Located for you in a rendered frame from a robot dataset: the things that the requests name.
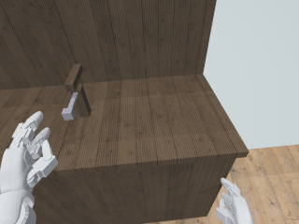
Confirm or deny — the tap lever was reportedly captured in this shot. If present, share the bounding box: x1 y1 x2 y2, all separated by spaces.
62 92 78 120

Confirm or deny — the robot left hand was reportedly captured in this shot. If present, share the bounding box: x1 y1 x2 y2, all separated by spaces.
0 111 59 194

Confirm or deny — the counter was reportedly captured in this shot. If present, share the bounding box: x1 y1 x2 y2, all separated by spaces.
0 0 249 224

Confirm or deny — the robot left forearm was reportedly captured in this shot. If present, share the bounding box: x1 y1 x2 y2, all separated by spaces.
0 189 36 224

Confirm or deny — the robot right hand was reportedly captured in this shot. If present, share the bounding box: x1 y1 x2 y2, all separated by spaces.
216 178 253 224

